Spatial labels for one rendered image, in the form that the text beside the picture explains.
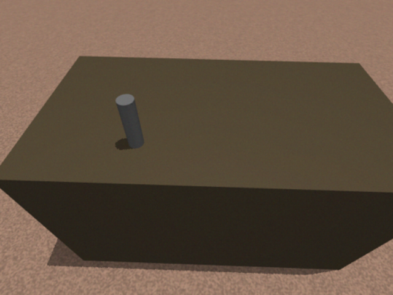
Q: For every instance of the can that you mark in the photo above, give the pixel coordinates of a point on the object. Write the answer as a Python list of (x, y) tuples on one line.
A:
[(130, 120)]

